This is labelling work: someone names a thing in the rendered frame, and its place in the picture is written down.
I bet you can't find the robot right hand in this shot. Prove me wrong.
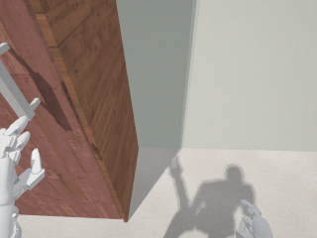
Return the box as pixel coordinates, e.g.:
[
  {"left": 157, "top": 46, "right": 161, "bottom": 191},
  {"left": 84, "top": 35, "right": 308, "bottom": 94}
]
[{"left": 236, "top": 199, "right": 273, "bottom": 238}]

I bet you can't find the left robot forearm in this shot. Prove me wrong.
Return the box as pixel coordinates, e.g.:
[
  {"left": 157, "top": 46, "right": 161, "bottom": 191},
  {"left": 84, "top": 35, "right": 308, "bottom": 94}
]
[{"left": 0, "top": 204, "right": 22, "bottom": 238}]

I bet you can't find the robot left hand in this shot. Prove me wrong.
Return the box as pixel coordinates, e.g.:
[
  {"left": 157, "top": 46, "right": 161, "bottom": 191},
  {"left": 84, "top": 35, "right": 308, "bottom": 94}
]
[{"left": 0, "top": 116, "right": 45, "bottom": 205}]

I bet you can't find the handle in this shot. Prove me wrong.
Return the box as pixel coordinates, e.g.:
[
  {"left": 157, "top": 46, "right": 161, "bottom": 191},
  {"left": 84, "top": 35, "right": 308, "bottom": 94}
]
[{"left": 0, "top": 43, "right": 41, "bottom": 121}]

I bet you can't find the wardrobe door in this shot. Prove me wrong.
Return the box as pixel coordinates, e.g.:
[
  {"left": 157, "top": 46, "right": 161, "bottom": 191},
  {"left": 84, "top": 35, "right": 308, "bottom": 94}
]
[{"left": 0, "top": 0, "right": 122, "bottom": 219}]

